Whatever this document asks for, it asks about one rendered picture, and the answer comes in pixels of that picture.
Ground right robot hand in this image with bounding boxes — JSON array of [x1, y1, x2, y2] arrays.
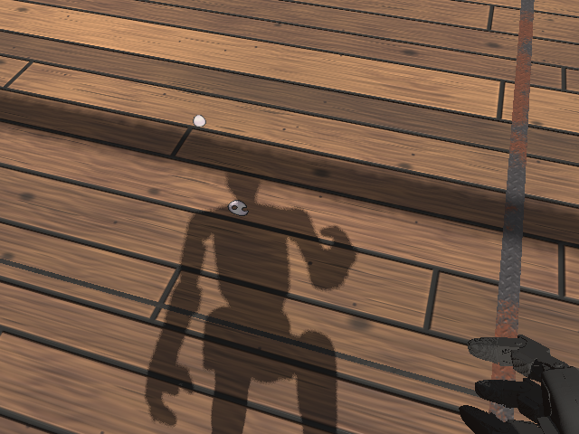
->
[[459, 335, 579, 434]]

